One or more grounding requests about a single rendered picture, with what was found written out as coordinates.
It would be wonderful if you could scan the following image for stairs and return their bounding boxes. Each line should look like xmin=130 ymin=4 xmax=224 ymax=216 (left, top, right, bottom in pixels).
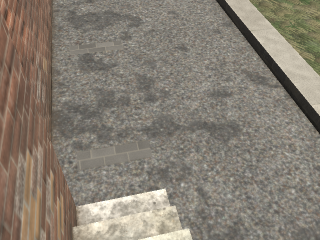
xmin=72 ymin=189 xmax=193 ymax=240

